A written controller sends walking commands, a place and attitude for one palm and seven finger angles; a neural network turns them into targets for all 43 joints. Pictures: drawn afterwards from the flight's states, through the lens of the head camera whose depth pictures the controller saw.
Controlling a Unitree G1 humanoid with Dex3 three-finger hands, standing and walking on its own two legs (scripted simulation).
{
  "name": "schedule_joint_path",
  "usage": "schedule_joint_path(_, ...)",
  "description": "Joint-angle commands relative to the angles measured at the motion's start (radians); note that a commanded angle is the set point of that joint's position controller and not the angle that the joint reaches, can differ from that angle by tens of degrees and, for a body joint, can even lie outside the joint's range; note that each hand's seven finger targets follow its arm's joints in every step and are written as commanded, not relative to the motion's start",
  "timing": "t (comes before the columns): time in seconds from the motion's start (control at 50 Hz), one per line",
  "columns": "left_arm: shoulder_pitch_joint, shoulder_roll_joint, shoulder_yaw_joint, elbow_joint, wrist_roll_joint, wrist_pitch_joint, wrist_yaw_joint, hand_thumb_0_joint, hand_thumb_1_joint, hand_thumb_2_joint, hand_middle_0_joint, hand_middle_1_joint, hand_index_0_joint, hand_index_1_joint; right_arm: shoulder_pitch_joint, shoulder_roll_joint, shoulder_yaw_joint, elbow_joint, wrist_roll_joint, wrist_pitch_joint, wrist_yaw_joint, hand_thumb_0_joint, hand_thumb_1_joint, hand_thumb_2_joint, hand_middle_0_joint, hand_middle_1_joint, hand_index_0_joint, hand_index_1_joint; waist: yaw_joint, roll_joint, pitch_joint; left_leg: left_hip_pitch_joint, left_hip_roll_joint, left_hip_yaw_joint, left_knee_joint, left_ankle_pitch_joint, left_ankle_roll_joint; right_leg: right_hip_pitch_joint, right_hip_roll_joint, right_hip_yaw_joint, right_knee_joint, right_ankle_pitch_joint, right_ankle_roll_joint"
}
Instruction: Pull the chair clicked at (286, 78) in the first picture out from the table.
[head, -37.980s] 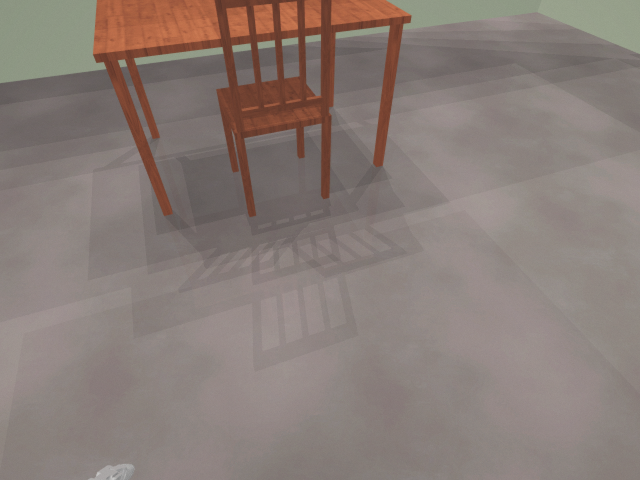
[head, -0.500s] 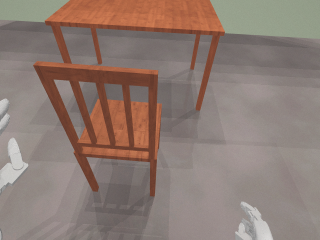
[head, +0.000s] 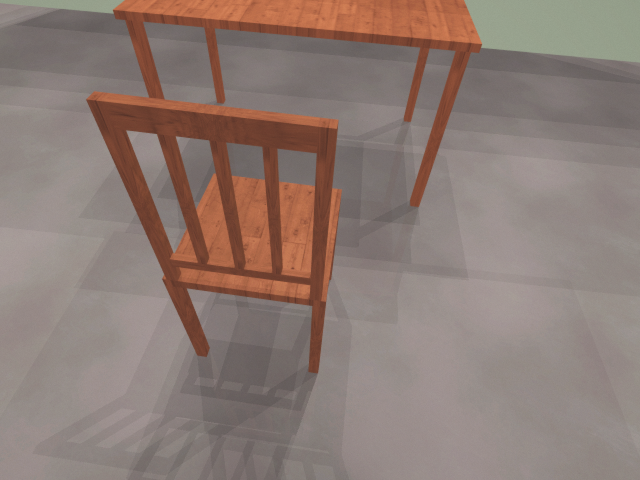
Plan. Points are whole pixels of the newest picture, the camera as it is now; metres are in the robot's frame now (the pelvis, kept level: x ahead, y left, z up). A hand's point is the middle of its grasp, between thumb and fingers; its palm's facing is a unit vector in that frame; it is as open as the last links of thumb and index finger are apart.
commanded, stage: let the arm hang, fingers relaxed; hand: left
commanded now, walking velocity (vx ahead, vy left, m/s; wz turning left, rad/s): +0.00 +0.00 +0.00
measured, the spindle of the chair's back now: (230, 212) +0.58 +0.21 -0.07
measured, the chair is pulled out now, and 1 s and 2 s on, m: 0.68 0.68 0.68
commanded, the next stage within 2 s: look to check the result in 0.66 s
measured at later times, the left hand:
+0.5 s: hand out of the picture +0.01 +0.14 -0.17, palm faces +0.00 -0.98 -0.18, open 7.3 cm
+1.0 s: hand out of the picture +0.01 +0.14 -0.17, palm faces +0.03 -0.98 -0.17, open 7.4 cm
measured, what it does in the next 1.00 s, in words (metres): stands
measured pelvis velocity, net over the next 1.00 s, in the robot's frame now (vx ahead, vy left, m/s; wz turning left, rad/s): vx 0.02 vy -0.02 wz -0.02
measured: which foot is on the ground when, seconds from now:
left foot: down 0.00-1.00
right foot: down 0.00-1.00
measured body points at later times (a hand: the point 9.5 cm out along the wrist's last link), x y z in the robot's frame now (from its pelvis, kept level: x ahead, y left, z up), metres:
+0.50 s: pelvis +0.02 -0.01 +0.00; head +0.02 -0.02 +0.45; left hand +0.01 +0.19 -0.16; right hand -0.03 -0.20 -0.16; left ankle +0.05 +0.11 -0.74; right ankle +0.02 -0.12 -0.74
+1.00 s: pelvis +0.02 -0.02 +0.00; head +0.03 -0.03 +0.45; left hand +0.01 +0.19 -0.16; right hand +0.00 -0.22 -0.16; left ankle +0.05 +0.11 -0.74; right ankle +0.02 -0.12 -0.74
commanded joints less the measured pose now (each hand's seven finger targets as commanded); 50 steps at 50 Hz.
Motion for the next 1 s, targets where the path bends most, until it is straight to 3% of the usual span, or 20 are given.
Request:
schedule_joint_path(0.0,0.029,0.083,0.006,-0.001,0.003,-0.032,0.001,0.0,0.9,0.9,-0.2,-0.3,-0.2,-0.3,0.044,-0.091,-0.027,-0.043,0.006,-0.02,-0.009,0.0,-0.9,-0.9,0.2,0.3,0.2,0.3,-0.009,0.067,0.024,-0.051,0.081,-0.113,-0.182,-0.236,0.041,-0.032,-0.074,0.112,-0.135,-0.154,-0.049)
schedule_joint_path(0.08,0.046,0.081,0.0,0.045,0.004,-0.03,0.002,0.0,0.9,0.9,-0.2,-0.3,-0.2,-0.3,0.099,-0.079,-0.025,-0.008,0.004,-0.017,-0.01,0.0,-0.9,-0.9,0.2,0.3,0.2,0.3,-0.015,-0.02,0.045,-0.031,0.07,-0.092,-0.148,-0.225,0.042,-0.096,-0.087,0.136,-0.164,-0.252,-0.052)
schedule_joint_path(0.18,0.064,0.07,-0.003,0.077,0.0,-0.035,0.007,0.0,0.9,0.9,-0.2,-0.3,-0.2,-0.3,0.142,-0.051,-0.018,0.029,0.006,-0.021,-0.012,0.0,-0.9,-0.9,0.2,0.3,0.2,0.3,-0.019,-0.048,0.028,0.008,0.06,-0.065,-0.107,-0.14,0.041,-0.12,-0.1,0.15,-0.169,-0.249,-0.06)
schedule_joint_path(0.22,0.065,0.062,-0.005,0.087,-0.001,-0.035,0.009,0.0,0.9,0.9,-0.2,-0.3,-0.2,-0.3,0.144,-0.039,-0.016,0.042,0.006,-0.021,-0.013,0.0,-0.9,-0.9,0.2,0.3,0.2,0.3,-0.018,-0.023,0.056,0.0,0.059,-0.06,-0.107,-0.137,0.04,-0.142,-0.098,0.149,-0.168,-0.256,-0.063)
schedule_joint_path(0.32,0.085,0.037,-0.008,0.105,-0.005,-0.041,0.014,0.0,0.9,0.9,-0.2,-0.3,-0.2,-0.3,0.147,-0.015,-0.008,0.069,0.009,-0.033,-0.019,0.0,-0.9,-0.9,0.2,0.3,0.2,0.3,-0.004,0.033,0.065,-0.025,0.071,-0.064,-0.135,-0.062,0.041,-0.08,-0.084,0.136,-0.127,-0.116,-0.059)
schedule_joint_path(0.44,0.085,0.009,-0.006,0.11,-0.005,-0.05,0.02,0.0,0.9,0.9,-0.2,-0.3,-0.2,-0.3,0.14,0.012,-0.005,0.089,0.013,-0.041,-0.025,0.0,-0.9,-0.9,0.2,0.3,0.2,0.3,0.001,0.005,0.038,0.004,0.07,-0.049,-0.112,0.074,0.035,-0.025,-0.092,0.126,-0.113,0.014,-0.057)
schedule_joint_path(0.54,0.073,-0.003,-0.004,0.114,-0.006,-0.046,0.02,0.0,0.9,0.9,-0.2,-0.3,-0.2,-0.3,0.133,0.027,-0.006,0.096,0.011,-0.036,-0.029,0.0,-0.9,-0.9,0.2,0.3,0.2,0.3,-0.002,0.05,0.072,0.003,0.074,-0.051,-0.123,0.041,0.032,-0.038,-0.086,0.124,-0.125,-0.014,-0.056)
schedule_joint_path(0.66,0.064,-0.007,-0.001,0.111,-0.004,-0.047,0.018,0.0,0.9,0.9,-0.2,-0.3,-0.2,-0.3,0.13,0.023,-0.011,0.095,0.012,-0.035,-0.03,0.0,-0.9,-0.9,0.2,0.3,0.2,0.3,-0.007,0.012,0.042,0.029,0.074,-0.052,-0.119,0.03,0.032,-0.028,-0.087,0.122,-0.136,-0.023,-0.056)
schedule_joint_path(0.74,0.065,-0.009,0.0,0.11,-0.005,-0.048,0.019,0.0,0.9,0.9,-0.2,-0.3,-0.2,-0.3,0.117,0.017,-0.012,0.093,0.012,-0.036,-0.031,0.0,-0.9,-0.9,0.2,0.3,0.2,0.3,-0.008,0.03,0.021,0.055,0.078,-0.052,-0.118,0.055,0.031,-0.019,-0.087,0.121,-0.132,0.007,-0.054)
schedule_joint_path(0.98,0.072,-0.008,-0.002,0.12,-0.005,-0.05,0.019,0.0,0.9,0.9,-0.2,-0.3,-0.2,-0.3,0.106,0.015,-0.01,0.1,0.015,-0.034,-0.032,0.0,-0.9,-0.9,0.2,0.3,0.2,0.3,-0.008,0.023,0.044,0.064,0.079,-0.046,-0.117,0.07,0.029,-0.02,-0.089,0.124,-0.145,0.012,-0.053)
